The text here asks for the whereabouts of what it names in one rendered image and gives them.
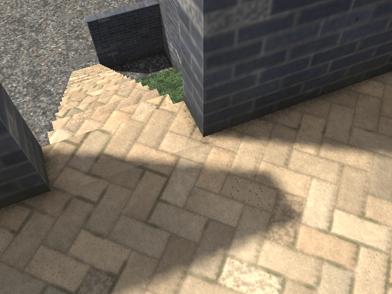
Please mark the stairs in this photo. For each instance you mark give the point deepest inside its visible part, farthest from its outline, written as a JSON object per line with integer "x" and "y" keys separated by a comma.
{"x": 96, "y": 97}

